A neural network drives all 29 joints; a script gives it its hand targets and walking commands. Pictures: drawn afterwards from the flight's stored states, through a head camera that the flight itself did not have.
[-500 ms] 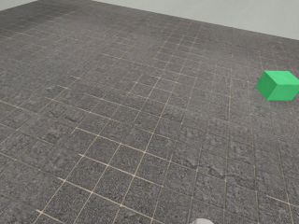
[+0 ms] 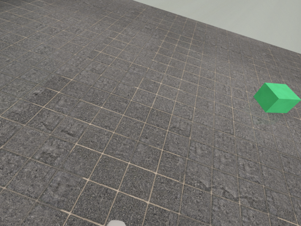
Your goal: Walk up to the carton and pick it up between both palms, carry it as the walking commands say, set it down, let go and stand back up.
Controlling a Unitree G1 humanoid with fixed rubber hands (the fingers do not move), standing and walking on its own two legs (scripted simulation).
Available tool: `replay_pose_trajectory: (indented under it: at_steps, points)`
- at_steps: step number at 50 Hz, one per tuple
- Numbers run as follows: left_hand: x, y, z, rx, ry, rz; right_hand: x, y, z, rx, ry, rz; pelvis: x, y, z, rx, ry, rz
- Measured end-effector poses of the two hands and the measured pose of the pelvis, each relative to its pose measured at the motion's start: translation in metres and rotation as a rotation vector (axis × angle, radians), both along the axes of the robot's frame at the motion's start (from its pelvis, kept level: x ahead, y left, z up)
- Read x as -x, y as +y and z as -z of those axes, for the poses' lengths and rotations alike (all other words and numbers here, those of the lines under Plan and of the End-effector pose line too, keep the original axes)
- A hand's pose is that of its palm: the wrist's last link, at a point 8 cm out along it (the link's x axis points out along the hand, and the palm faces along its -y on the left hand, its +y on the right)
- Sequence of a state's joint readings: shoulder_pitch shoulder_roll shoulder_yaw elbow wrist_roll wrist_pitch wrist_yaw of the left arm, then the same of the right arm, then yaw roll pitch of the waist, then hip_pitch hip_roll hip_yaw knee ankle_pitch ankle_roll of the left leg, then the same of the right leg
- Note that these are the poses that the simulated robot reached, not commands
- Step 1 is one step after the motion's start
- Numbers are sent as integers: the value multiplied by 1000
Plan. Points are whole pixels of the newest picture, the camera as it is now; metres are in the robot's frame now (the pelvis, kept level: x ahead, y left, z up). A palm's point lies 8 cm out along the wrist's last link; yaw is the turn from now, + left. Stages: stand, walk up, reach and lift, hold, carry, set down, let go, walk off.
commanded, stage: walk up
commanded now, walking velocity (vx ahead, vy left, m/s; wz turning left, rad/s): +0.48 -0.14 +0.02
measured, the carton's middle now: (275, 98) +1.50 -1.59 -0.62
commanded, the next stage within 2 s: none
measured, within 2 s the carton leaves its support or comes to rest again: neither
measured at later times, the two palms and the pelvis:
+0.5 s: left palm out of the picture +0.23 +0.55 -0.14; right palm (159, 197) +0.23 -0.03 -0.09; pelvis +0.23 +0.27 +0.00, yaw +1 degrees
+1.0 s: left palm out of the picture +0.51 +0.57 -0.12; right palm (129, 102) +0.59 +0.07 -0.08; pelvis +0.49 +0.32 +0.02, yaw +6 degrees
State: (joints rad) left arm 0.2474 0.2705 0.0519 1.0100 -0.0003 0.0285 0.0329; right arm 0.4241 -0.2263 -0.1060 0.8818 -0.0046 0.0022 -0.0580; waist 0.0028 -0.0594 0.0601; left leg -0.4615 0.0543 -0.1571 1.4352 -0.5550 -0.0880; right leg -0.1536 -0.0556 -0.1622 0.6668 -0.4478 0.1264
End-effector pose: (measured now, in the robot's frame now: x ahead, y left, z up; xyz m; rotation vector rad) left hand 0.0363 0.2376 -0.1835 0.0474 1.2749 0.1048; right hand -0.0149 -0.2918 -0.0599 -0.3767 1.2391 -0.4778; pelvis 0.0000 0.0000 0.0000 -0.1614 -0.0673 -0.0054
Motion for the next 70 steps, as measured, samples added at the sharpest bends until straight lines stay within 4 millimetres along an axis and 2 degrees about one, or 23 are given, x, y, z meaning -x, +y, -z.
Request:
replay_pose_trajectory:
  at_steps: [2, 4, 9, 13, 15, 17, 20, 22, 25, 27, 31, 34, 38, 40, 42, 44, 48, 51, 54, 58, 65, 68, 70]
  points:
    - [-34, 20, 10, 39, -52, -21, -38, 33, 6, -11, -44, -58, -20, 30, 9, 16, 20, -13]
    - [-71, 43, 17, 57, -77, 21, -56, 70, 18, -35, -71, -61, -35, 57, 18, 15, 30, 23]
    - [-141, 100, -23, 37, -108, 62, -52, 166, 13, -184, 82, 2, -74, 107, -14, 32, 89, 43]
    - [-167, 150, -69, -12, -55, 57, -43, 225, -14, -255, 250, 36, -103, 148, -51, 26, 116, 14]
    - [-166, 184, -97, -65, -6, 44, -53, 242, -26, -269, 306, 49, -122, 172, -69, 16, 103, 4]
    - [-151, 228, -112, -155, 36, 20, -82, 243, -28, -244, 299, 45, -143, 191, -72, -58, 96, -10]
    - [-137, 283, -95, -256, 138, 37, -146, 235, -13, -164, 160, 36, -182, 209, -48, -199, 82, 12]
    - [-152, 301, -78, -261, 143, 5, -189, 237, 1, -123, 95, 1, -204, 230, -30, -184, 87, 2]
    - [-198, 316, -48, -204, 83, -39, -244, 261, 34, -97, 57, -86, -229, 274, 1, -116, 113, -19]
    - [-233, 325, -29, -167, 60, -6, -263, 289, 55, -121, 28, -83, -243, 295, 17, -126, 99, 9]
    - [-323, 325, -45, -128, -23, 80, -273, 348, 52, -251, 30, -7, -281, 307, 0, -133, 92, 72]
    - [-399, 319, -67, -107, -135, 108, -279, 371, 40, -300, 94, 23, -307, 310, -16, -124, 111, 60]
    - [-495, 307, -97, -79, -304, 112, -300, 377, 32, -332, 203, 13, -347, 309, -28, -101, 136, -2]
    - [-530, 304, -103, -79, -373, 98, -328, 373, 35, -332, 214, -6, -372, 306, -26, -105, 142, -24]
    - [-546, 307, -98, -96, -402, 51, -371, 363, 45, -322, 178, -43, -404, 300, -16, -134, 126, -57]
    - [-538, 312, -88, -108, -368, 1, -430, 352, 51, -291, 87, -93, -433, 301, -11, -125, 94, -76]
    - [-493, 323, -73, -100, -202, -79, -561, 356, 29, -239, -161, -190, -476, 313, -19, -96, 32, -98]
    - [-467, 333, -54, -83, -63, -101, -624, 371, 16, -210, -275, -250, -497, 325, -15, -78, 16, -103]
    - [-467, 336, -53, -60, 55, -78, -634, 377, 9, -202, -246, -220, -521, 332, -21, -81, 47, -64]
    - [-510, 339, -68, -41, 78, -60, -611, 372, -1, -194, -62, -156, -552, 333, -40, -54, 105, -60]
    - [-640, 331, -73, -45, -36, -2, -563, 356, -7, -194, 230, -33, -600, 321, -44, -49, 129, -51]
    - [-705, 320, -78, -54, -129, 7, -566, 346, -2, -210, 294, -6, -628, 310, -39, -66, 125, -57]
    - [-745, 312, -83, -63, -182, 13, -584, 338, 5, -224, 303, -2, -648, 301, -35, -81, 125, -60]
